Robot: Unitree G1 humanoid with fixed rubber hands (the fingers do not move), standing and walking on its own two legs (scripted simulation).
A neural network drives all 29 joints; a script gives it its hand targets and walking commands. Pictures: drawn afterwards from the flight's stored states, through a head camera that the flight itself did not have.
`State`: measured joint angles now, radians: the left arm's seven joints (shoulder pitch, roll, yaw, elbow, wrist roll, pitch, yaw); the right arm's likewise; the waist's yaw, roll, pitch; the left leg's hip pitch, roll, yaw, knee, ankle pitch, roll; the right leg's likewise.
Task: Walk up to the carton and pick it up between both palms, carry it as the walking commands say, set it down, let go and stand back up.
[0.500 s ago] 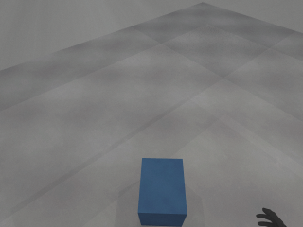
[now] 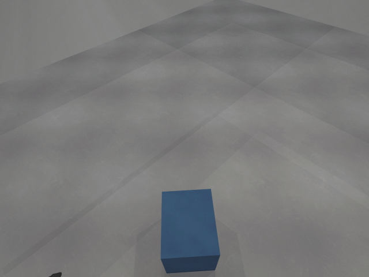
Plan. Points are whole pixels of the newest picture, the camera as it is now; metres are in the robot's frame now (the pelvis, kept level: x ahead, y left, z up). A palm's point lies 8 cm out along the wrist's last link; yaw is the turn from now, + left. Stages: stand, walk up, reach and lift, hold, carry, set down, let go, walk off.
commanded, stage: walk up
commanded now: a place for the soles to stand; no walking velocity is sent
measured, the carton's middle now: (188, 231) +0.45 +0.01 -0.64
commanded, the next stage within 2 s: reach and lift in 0.12 s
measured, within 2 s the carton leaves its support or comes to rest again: neither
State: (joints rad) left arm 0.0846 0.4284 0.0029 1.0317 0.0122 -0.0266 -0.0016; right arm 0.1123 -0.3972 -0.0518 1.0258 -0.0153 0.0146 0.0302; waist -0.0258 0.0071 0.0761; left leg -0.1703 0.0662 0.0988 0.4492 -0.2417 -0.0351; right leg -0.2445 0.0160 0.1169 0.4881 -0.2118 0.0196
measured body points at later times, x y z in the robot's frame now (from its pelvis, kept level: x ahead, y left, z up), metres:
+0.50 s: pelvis +0.00 +0.02 -0.03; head +0.11 +0.02 +0.41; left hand +0.16 +0.31 -0.13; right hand +0.20 -0.27 -0.14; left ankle +0.00 +0.14 -0.74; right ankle +0.03 -0.13 -0.74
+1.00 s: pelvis -0.05 +0.00 -0.08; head +0.16 +0.00 +0.31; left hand +0.31 +0.27 -0.18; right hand +0.31 -0.24 -0.19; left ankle +0.00 +0.15 -0.74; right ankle +0.03 -0.13 -0.74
